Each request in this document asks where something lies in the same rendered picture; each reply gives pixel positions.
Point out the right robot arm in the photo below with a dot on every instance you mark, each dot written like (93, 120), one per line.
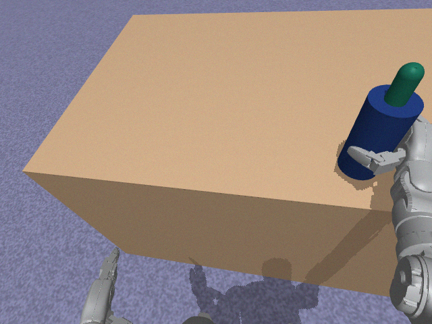
(411, 287)

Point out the left robot hand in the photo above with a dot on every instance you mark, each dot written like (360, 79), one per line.
(97, 307)

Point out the right robot hand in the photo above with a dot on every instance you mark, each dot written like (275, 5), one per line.
(415, 145)

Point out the bottle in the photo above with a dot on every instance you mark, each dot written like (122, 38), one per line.
(385, 117)

